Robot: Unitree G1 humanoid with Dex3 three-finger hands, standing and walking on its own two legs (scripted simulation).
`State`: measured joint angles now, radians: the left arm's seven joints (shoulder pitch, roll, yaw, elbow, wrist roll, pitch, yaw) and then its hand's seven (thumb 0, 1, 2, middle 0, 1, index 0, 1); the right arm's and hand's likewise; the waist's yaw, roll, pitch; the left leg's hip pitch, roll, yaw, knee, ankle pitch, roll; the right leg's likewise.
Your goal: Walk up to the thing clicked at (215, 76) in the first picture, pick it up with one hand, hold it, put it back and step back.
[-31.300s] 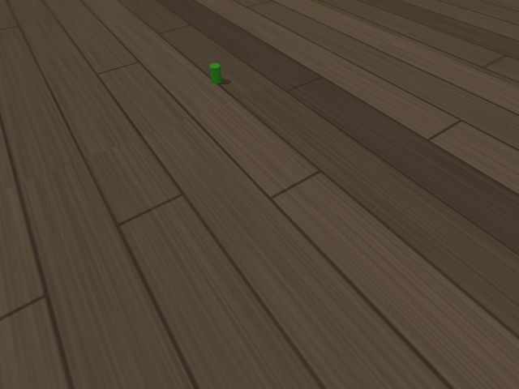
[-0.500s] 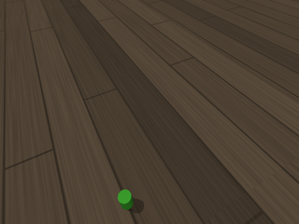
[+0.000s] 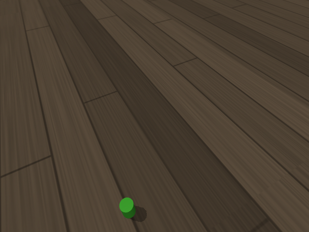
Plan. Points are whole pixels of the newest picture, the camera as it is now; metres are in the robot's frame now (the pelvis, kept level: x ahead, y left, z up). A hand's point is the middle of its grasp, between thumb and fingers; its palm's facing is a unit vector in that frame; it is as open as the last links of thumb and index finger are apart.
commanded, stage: stand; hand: left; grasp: from the side
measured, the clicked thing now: (127, 208) +0.40 +0.20 -0.72
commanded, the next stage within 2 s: step back in 0.74 s
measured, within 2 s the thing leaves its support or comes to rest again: neither
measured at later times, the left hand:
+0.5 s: hand out of the picture +0.09 +0.25 -0.16, palm faces +0.00 -0.94 -0.35, open 7.4 cm
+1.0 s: hand out of the picture +0.08 +0.29 -0.18, palm faces -0.01 -0.93 -0.38, open 7.4 cm
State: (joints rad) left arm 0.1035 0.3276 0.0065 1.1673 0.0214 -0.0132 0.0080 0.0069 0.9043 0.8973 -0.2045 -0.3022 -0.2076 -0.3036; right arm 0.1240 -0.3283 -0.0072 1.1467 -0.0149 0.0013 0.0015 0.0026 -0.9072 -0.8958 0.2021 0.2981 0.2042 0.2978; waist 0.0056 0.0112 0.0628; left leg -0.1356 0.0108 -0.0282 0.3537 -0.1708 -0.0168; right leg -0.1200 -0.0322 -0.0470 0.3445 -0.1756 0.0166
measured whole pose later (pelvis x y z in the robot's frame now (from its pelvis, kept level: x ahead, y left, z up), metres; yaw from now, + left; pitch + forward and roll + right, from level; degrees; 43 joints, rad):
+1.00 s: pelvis -0.03 +0.03 -0.02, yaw +1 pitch -1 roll -1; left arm 0.06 0.37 0.07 0.99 0.03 0.03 0.01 0.01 0.90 0.90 -0.21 -0.30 -0.21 -0.30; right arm 0.13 -0.40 -0.06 0.99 0.00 0.05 0.03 0.00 -0.91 -0.90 0.20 0.30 0.20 0.30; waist -0.02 -0.01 0.16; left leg -0.32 -0.03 -0.03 0.76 -0.37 0.05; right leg -0.31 -0.08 -0.04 0.57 -0.25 0.03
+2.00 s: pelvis -0.22 +0.08 -0.01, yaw -2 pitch -1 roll -2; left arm 0.18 0.40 0.09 0.81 0.02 0.07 0.01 0.01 0.90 0.90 -0.20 -0.30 -0.21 -0.30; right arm 0.15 -0.34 -0.04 0.85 -0.03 0.02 0.00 0.00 -0.90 -0.90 0.21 0.30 0.21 0.30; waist 0.02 -0.06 0.16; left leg -0.29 0.01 -0.03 0.55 -0.24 0.02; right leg -0.46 0.13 0.19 1.21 -0.46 0.01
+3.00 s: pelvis -0.56 +0.02 -0.04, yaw -4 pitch -3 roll -2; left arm 0.21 0.37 0.08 0.87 0.04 0.06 -0.01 0.01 0.91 0.90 -0.20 -0.30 -0.21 -0.30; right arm 0.07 -0.43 -0.06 0.79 -0.02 0.05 -0.02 0.00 -0.90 -0.90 0.20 0.30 0.21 0.30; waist 0.01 0.06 0.19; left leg -0.51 0.08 -0.08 0.71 -0.23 0.00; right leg -0.21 0.05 0.00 0.69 -0.44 -0.01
